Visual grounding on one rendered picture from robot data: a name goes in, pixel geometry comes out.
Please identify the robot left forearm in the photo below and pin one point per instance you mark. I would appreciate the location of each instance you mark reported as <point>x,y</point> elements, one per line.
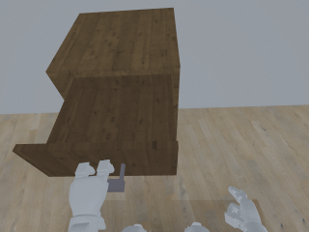
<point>84,223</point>

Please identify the robot right shin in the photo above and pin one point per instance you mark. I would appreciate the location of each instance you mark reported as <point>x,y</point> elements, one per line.
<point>196,223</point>

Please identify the robot right forearm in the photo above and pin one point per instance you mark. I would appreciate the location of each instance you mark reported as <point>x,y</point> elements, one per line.
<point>253,226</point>

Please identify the robot right hand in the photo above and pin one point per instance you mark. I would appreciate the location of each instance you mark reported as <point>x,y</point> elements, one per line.
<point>246,211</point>

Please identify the robot left hand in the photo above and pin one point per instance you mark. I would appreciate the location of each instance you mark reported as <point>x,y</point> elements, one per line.
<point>87,193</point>

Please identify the drawer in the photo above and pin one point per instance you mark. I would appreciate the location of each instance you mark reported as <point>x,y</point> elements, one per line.
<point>127,119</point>

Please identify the handle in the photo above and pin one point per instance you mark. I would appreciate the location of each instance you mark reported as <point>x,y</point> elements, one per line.
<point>117,185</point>

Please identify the cabinet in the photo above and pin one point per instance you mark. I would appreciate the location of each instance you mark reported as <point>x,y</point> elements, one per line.
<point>132,42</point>

